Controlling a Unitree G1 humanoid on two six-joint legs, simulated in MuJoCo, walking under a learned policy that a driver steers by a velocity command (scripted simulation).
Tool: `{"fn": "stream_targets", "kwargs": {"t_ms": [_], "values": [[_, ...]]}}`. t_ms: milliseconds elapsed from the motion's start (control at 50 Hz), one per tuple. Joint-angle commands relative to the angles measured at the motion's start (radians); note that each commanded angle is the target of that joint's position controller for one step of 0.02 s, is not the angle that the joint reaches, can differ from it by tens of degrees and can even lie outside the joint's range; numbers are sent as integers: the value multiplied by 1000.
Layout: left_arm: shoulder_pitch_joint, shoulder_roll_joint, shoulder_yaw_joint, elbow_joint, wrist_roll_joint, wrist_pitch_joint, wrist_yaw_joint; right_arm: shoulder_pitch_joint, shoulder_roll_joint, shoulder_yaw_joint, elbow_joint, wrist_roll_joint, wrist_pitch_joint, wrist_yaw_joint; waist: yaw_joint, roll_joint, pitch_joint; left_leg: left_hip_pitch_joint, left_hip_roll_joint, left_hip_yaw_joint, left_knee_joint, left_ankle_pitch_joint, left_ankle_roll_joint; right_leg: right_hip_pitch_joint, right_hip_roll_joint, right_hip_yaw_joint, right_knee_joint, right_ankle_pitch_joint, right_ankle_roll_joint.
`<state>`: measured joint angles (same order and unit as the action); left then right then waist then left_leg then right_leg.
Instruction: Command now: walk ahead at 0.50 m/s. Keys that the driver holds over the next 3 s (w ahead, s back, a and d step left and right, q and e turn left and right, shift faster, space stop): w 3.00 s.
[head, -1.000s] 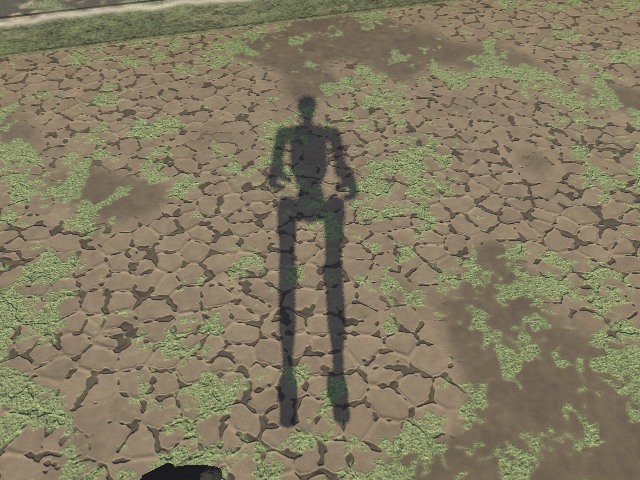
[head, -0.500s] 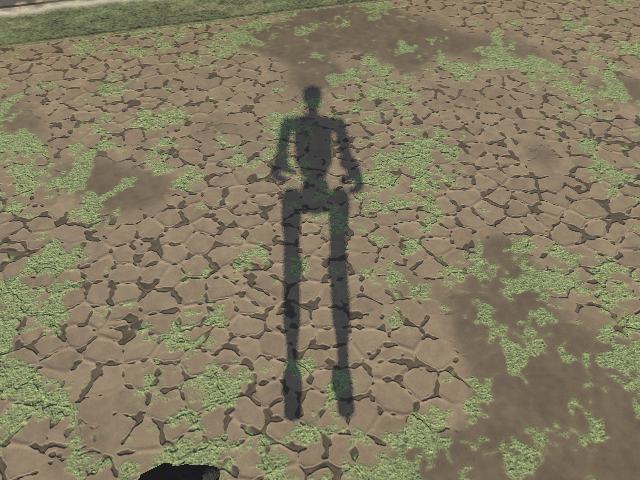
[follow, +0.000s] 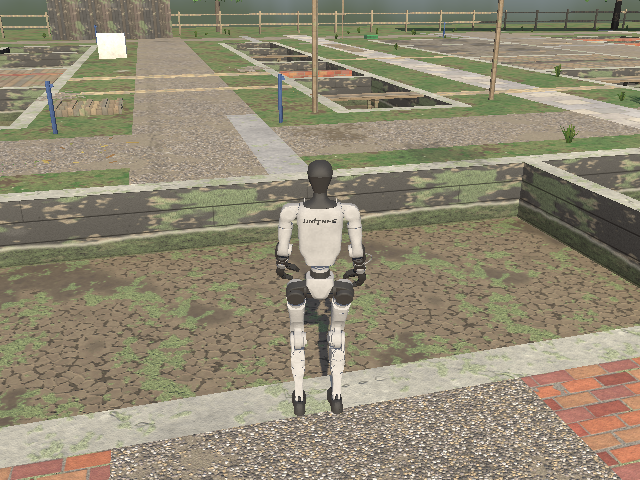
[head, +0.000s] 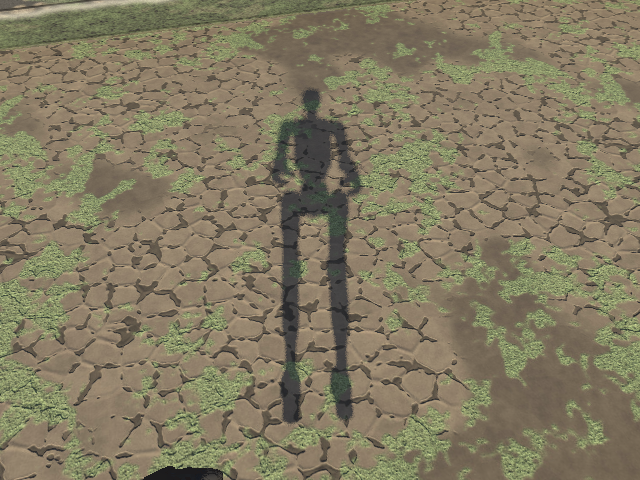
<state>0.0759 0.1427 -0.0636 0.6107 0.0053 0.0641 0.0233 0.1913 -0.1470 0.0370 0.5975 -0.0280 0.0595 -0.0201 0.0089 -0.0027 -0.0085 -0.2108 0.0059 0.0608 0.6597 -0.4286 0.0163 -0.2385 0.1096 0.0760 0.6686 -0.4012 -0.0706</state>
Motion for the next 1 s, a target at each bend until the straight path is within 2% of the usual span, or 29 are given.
{"fn": "stream_targets", "kwargs": {"t_ms": [20, 140, 160, 180, 200, 220, 320, 340, 360, 380, 400, 540, 560, 580, 600, 660, 780, 800, 820, 840, 900, 920, 940, 960, 980, 1000], "values": [[-86, 61, 17, -88, -3, -19, 5, -48, -60, -17, -86, -1, -19, -1, -5, -9, -77, 101, 40, -45, -51, 305, 18, -65, -92, 85, -114, 365, -12], [-93, 61, 16, -94, -3, -16, 6, -49, -62, -15, -84, -2, -21, -2, -3, -8, -54, 89, 39, -46, -54, 291, 19, -76, -93, 90, -121, 353, -13], [-129, 58, 16, -114, 7, -22, -8, -83, -76, -17, -99, 4, -10, -3, 17, 23, -18, 61, 69, -74, -51, 481, 21, -82, -96, 48, -78, 477, -10], [-62, 58, 17, -84, 1, -22, 3, -42, -69, -21, -81, -3, -18, -2, 3, 6, -116, 123, 47, -51, -45, 334, 21, -53, -89, 79, -106, 375, -11], [-84, 61, 16, -87, -3, -20, 5, -46, -61, -16, -85, -1, -19, -1, -5, -7, -76, 101, 40, -46, -50, 307, 18, -66, -92, 84, -114, 367, -12], [-92, 60, 16, -92, -4, -18, 7, -51, -59, -15, -85, -2, -20, -2, -4, -10, -66, 93, 38, -44, -53, 291, 17, -70, -94, 88, -118, 362, -13], [-91, 60, 15, -94, -3, -16, 6, -47, -61, -14, -84, -2, -21, -2, -3, -7, -55, 89, 38, -46, -53, 292, 18, -76, -95, 89, -120, 356, -14], [-127, 57, 15, -114, 7, -23, -8, -81, -75, -17, -98, 3, -10, -3, 18, 23, -19, 60, 69, -74, -50, 481, 20, -81, -97, 47, -78, 480, -11], [-60, 57, 16, -84, 1, -22, 3, -41, -69, -20, -81, -3, -19, -3, 3, 6, -117, 122, 46, -51, -44, 335, 21, -53, -91, 78, -106, 378, -11], [-82, 60, 15, -87, -3, -21, 6, -45, -60, -16, -85, -1, -20, -2, -4, -7, -76, 100, 40, -46, -49, 308, 18, -65, -93, 82, -114, 370, -13], [-91, 59, 15, -92, -3, -19, 7, -49, -59, -15, -85, -2, -20, -2, -3, -10, -66, 92, 38, -45, -52, 292, 16, -69, -95, 86, -118, 365, -14], [-88, 59, 14, -93, -2, -18, 6, -45, -62, -14, -82, -2, -22, -2, -2, -6, -55, 89, 39, -48, -52, 298, 19, -75, -95, 86, -120, 358, -14], [-125, 56, 14, -113, 8, -24, -7, -80, -76, -16, -97, 3, -11, -4, 18, 25, -19, 60, 70, -76, -50, 488, 21, -80, -98, 45, -77, 482, -11], [-58, 56, 15, -84, 1, -23, 3, -39, -69, -19, -80, -3, -19, -3, 4, 7, -117, 121, 47, -53, -43, 341, 22, -51, -91, 75, -104, 380, -11], [-79, 59, 14, -87, -2, -21, 6, -43, -60, -15, -84, -1, -20, -2, -3, -6, -76, 100, 40, -47, -48, 313, 18, -64, -94, 79, -113, 372, -13], [-91, 57, 14, -93, -4, -17, 7, -49, -60, -14, -84, -2, -21, -2, -2, -9, -53, 84, 35, -45, -51, 288, 17, -73, -98, 87, -120, 366, -15], [-86, 59, 14, -92, -2, -19, 7, -43, -62, -13, -82, -2, -23, -2, -2, -5, -55, 88, 40, -49, -51, 303, 20, -74, -96, 83, -118, 359, -15], [-123, 56, 14, -113, 8, -25, -7, -78, -76, -16, -97, 3, -11, -4, 19, 25, -18, 59, 70, -77, -49, 492, 22, -80, -99, 43, -75, 483, -11], [-55, 56, 14, -83, 2, -24, 4, -36, -69, -18, -79, -3, -20, -3, 4, 7, -117, 120, 47, -54, -43, 344, 22, -51, -92, 72, -103, 381, -11], [-77, 58, 14, -86, -2, -22, 6, -41, -60, -14, -83, -1, -21, -2, -3, -5, -76, 98, 40, -49, -47, 316, 19, -64, -95, 77, -112, 372, -13], [-89, 57, 13, -92, -4, -18, 7, -48, -60, -13, -84, -2, -21, -2, -2, -9, -53, 82, 35, -46, -50, 289, 17, -73, -99, 85, -120, 366, -15], [-89, 61, 12, -94, 3, -17, 0, -59, -62, -10, -85, -3, -17, -4, -1, -9, -57, 81, 42, -55, -61, 285, 21, -69, -102, 86, -117, 373, -17], [-89, 60, 12, -94, 4, -18, -3, -59, -63, -11, -84, -3, -15, -4, -1, -6, -58, 81, 43, -58, -64, 284, 22, -65, -101, 84, -117, 370, -17], [-85, 56, 13, -92, -3, -19, 4, -47, -62, -12, -81, -2, -19, -2, -1, -5, -51, 83, 38, -50, -55, 290, 19, -73, -97, 82, -120, 359, -14], [-85, 61, 11, -93, 4, -19, -1, -56, -64, -10, -81, -3, -17, -4, -1, -9, -57, 86, 44, -59, -63, 292, 23, -67, -100, 84, -118, 370, -17], [-85, 61, 12, -93, 4, -20, -3, -57, -66, -11, -81, -3, -16, -4, -1, -5, -57, 85, 44, -60, -66, 290, 23, -64, -101, 83, -119, 369, -17]]}}
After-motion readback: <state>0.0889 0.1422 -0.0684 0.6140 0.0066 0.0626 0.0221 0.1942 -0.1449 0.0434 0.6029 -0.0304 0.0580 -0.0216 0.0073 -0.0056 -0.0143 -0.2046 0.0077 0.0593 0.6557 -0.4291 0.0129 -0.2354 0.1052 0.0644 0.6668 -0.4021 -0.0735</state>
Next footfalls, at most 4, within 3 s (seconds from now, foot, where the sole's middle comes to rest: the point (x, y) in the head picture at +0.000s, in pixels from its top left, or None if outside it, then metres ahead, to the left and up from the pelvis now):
none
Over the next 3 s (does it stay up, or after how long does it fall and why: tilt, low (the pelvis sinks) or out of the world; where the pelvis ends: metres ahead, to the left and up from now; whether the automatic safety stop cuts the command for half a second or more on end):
stays up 0.00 0.00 0.00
